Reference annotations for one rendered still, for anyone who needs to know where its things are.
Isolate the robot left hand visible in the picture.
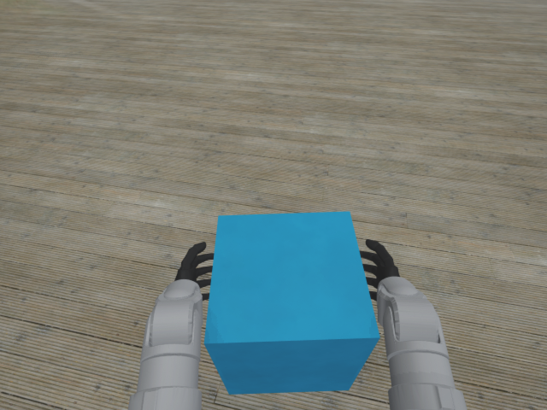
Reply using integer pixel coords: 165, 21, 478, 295
174, 242, 214, 301

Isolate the robot right forearm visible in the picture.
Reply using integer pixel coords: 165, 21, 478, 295
377, 277, 467, 410

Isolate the carton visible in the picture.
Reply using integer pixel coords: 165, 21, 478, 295
204, 211, 380, 395

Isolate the robot right hand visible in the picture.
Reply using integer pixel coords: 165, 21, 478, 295
360, 239, 400, 301

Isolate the robot left forearm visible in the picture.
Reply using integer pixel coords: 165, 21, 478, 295
128, 279, 203, 410

